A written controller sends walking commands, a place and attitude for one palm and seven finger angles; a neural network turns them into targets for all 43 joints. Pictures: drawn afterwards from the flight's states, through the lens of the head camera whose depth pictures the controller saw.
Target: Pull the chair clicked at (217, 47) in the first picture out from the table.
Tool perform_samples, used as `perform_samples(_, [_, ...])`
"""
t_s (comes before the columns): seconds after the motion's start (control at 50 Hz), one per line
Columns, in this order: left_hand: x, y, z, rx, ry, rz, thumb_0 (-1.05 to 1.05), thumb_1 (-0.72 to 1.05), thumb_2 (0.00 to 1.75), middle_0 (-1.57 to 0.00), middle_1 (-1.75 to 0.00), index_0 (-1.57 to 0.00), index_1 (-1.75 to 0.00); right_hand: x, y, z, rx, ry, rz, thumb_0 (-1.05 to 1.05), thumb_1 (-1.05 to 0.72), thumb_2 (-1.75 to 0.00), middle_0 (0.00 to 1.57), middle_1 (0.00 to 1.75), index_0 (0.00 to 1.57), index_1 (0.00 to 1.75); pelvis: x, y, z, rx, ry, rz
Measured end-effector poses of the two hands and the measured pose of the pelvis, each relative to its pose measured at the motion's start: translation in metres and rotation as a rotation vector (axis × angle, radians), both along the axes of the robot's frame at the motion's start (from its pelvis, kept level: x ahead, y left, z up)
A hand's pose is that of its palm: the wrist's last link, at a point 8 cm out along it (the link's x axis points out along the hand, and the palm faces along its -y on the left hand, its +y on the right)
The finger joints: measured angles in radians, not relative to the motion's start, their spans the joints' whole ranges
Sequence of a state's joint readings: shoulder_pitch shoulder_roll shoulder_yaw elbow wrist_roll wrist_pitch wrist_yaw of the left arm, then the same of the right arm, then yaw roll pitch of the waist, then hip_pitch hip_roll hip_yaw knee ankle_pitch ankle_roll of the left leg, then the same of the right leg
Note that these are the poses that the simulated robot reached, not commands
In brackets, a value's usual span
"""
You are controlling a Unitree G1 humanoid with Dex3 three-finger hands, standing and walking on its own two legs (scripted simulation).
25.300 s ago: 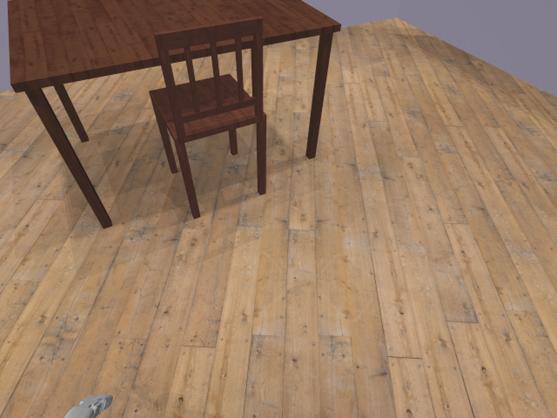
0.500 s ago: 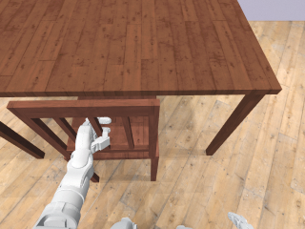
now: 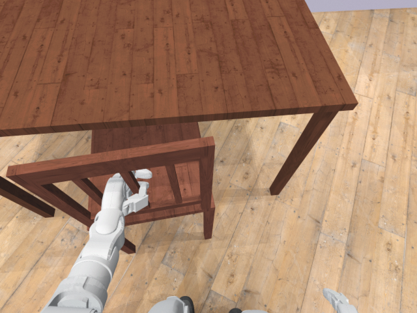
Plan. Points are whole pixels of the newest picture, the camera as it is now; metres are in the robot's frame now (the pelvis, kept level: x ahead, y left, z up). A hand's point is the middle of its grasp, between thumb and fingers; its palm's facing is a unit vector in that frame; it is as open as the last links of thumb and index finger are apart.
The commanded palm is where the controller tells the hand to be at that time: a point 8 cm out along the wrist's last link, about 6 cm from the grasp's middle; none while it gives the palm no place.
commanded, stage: step backward, pulling the chair out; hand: left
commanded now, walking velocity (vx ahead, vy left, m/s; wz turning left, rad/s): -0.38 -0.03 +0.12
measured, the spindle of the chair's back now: (137, 190) +0.38 +0.16 -0.10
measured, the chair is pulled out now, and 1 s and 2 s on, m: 0.06 0.25 0.31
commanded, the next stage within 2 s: none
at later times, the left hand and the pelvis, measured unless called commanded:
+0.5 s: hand (150, 247) +0.24 +0.11 -0.07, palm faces +0.07 -0.98 -0.18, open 4.9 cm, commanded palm +0.22 +0.16 -0.07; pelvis -0.09 -0.03 +0.00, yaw +1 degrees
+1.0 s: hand (149, 293) +0.16 +0.11 -0.06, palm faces -0.06 -0.98 -0.18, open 5.0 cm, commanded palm +0.14 +0.16 -0.06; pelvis -0.18 +0.00 -0.01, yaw +2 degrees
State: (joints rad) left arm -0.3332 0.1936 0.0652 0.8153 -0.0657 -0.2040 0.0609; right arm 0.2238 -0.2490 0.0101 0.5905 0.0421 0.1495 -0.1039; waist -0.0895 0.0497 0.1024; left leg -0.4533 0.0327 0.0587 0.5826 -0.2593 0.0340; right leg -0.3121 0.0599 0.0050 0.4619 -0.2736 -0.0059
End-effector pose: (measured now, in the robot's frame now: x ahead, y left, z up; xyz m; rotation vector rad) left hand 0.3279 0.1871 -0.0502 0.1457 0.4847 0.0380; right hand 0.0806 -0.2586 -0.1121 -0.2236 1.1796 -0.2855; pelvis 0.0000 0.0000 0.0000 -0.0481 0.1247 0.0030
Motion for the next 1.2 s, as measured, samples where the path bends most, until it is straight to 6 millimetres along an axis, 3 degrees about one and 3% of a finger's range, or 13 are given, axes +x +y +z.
perform_samples(0.18, [-0.025, -0.003, 0.002, 0.000, 0.022, -0.030, 0.02, 0.77, 0.81, -0.24, -1.12, -0.50, -1.45, -0.007, 0.009, 0.010, -0.017, -0.078, 0.051, 0.00, -0.90, -0.90, 0.20, 0.30, 0.20, 0.30, -0.028, 0.009, 0.001, 0.034, -0.046, -0.011])
perform_samples(0.36, [-0.068, -0.011, 0.002, 0.015, 0.021, 0.031, 0.02, 0.76, 0.82, -0.26, -1.11, -0.50, -1.45, -0.043, 0.018, -0.011, 0.086, -0.114, 0.087, 0.00, -0.90, -0.90, 0.20, 0.30, 0.20, 0.30, -0.067, -0.010, -0.004, 0.035, -0.080, -0.017])
perform_samples(0.46, [-0.097, -0.020, 0.003, 0.021, 0.031, 0.073, 0.02, 0.75, 0.82, -0.28, -1.09, -0.50, -1.45, -0.076, 0.001, -0.027, 0.110, -0.068, 0.082, 0.00, -0.90, -0.90, 0.20, 0.30, 0.20, 0.30, -0.087, -0.028, -0.005, -0.005, -0.107, 0.012])
perform_samples(0.54, [-0.117, -0.028, 0.004, 0.024, 0.041, 0.085, 0.02, 0.74, 0.82, -0.28, -1.09, -0.50, -1.45, -0.097, -0.024, -0.023, 0.071, -0.024, 0.054, 0.01, -0.90, -0.90, 0.20, 0.30, 0.20, 0.30, -0.096, -0.036, -0.001, 0.040, -0.093, 0.004])
perform_samples(0.62, [-0.128, -0.034, 0.005, 0.027, 0.068, 0.092, 0.02, 0.74, 0.82, -0.28, -1.10, -0.50, -1.45, -0.102, -0.045, -0.016, 0.008, -0.015, 0.072, 0.01, -0.90, -0.90, 0.20, 0.30, 0.20, 0.30, -0.105, -0.035, 0.004, 0.077, -0.069, 0.035])
perform_samples(0.7, [-0.136, -0.036, 0.006, 0.019, 0.081, 0.090, 0.03, 0.74, 0.81, -0.27, -1.10, -0.50, -1.45, -0.099, -0.053, -0.011, -0.046, -0.034, 0.097, 0.01, -0.90, -0.90, 0.20, 0.30, 0.20, 0.30, -0.120, -0.026, 0.003, 0.090, -0.046, 0.089])
perform_samples(0.78, [-0.141, -0.034, 0.005, 0.021, 0.062, 0.033, 0.02, 0.74, 0.80, -0.25, -1.13, -0.50, -1.45, -0.096, -0.045, -0.010, -0.093, -0.069, 0.121, 0.01, -0.90, -0.90, 0.20, 0.29, 0.20, 0.30, -0.142, -0.011, -0.004, 0.071, -0.037, 0.119])
perform_samples(0.84, [-0.148, -0.031, 0.006, 0.022, 0.035, -0.016, 0.01, 0.75, 0.80, -0.21, -1.13, -0.50, -1.45, -0.102, -0.026, -0.005, -0.069, -0.095, 0.108, 0.01, -0.90, -0.90, 0.20, 0.29, 0.20, 0.30, -0.160, -0.004, -0.003, 0.083, -0.051, 0.085])
perform_samples(0.94, [-0.166, -0.028, 0.006, 0.021, 0.003, -0.059, 0.00, 0.77, 0.79, -0.19, -1.14, -0.46, -1.45, -0.124, 0.011, -0.001, 0.014, -0.143, 0.082, 0.00, -0.90, -0.90, 0.20, 0.29, 0.20, 0.30, -0.178, 0.003, -0.005, 0.081, -0.064, 0.043])
perform_samples(1.04, [-0.189, -0.027, 0.006, 0.032, -0.012, -0.055, 0.00, 0.76, 0.80, -0.21, -1.15, -0.43, -1.45, -0.152, 0.033, -0.014, 0.102, -0.127, 0.064, 0.00, -0.90, -0.90, 0.20, 0.30, 0.20, 0.30, -0.183, -0.002, -0.011, 0.076, -0.087, 0.025])
perform_samples(1.1, [-0.202, -0.028, 0.006, 0.036, -0.012, -0.026, 0.00, 0.76, 0.81, -0.23, -1.15, -0.44, -1.45, -0.166, 0.034, -0.026, 0.139, -0.091, 0.068, 0.00, -0.90, -0.90, 0.20, 0.30, 0.20, 0.30, -0.183, -0.010, -0.013, 0.068, -0.099, 0.026])
perform_samples(1.2, [-0.214, -0.031, 0.006, 0.038, -0.008, 0.019, 0.01, 0.74, 0.83, -0.25, -1.14, -0.47, -1.45, -0.181, 0.008, -0.036, 0.102, -0.054, 0.067, 0.00, -0.91, -0.90, 0.21, 0.30, 0.21, 0.30, -0.192, -0.017, -0.014, 0.068, -0.085, 0.045])
